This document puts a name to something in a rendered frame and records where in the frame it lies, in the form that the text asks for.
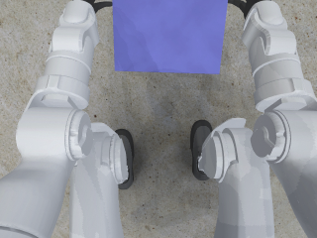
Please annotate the robot left hand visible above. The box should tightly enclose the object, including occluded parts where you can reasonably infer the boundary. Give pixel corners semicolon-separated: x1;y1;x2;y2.
72;0;113;14

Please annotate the robot left thigh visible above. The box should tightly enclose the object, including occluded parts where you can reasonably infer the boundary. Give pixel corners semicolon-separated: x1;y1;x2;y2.
69;131;126;238

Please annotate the robot right hand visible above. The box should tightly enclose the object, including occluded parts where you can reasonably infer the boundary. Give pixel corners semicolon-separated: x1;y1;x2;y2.
228;0;271;20

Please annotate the robot left foot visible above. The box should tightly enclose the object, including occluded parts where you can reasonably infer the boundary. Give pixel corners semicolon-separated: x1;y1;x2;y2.
115;129;135;189

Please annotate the right robot forearm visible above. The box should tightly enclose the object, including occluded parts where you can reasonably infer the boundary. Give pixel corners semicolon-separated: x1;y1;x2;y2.
241;0;317;113

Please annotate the carton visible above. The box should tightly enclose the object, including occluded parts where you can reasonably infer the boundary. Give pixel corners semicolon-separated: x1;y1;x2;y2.
112;0;228;74

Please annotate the right robot upper arm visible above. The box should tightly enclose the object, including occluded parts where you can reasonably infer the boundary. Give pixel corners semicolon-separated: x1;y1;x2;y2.
250;109;317;238

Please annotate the left robot upper arm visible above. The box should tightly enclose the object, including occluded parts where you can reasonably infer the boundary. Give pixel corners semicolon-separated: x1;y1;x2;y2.
0;106;94;238

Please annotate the left robot forearm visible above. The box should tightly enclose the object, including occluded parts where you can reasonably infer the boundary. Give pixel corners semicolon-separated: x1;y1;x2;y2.
16;0;100;152

